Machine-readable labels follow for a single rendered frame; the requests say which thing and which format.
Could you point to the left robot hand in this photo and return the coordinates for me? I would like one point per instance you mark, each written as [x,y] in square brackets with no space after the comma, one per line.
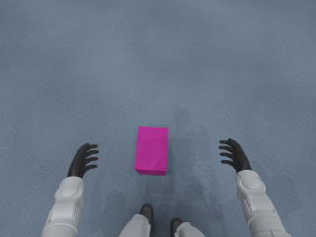
[78,166]

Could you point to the carton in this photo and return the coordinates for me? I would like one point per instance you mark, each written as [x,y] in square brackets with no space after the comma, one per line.
[151,151]

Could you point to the right robot hand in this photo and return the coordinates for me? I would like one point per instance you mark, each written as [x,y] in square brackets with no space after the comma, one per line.
[240,161]

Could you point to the robot left foot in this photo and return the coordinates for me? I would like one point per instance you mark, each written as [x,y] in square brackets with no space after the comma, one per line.
[147,211]

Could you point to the right robot forearm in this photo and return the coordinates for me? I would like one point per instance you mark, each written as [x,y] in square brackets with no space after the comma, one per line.
[259,212]

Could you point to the robot left shin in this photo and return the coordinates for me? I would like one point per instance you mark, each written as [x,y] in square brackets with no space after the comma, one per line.
[139,216]

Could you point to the left robot forearm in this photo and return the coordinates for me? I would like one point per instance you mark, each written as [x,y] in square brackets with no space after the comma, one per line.
[64,218]

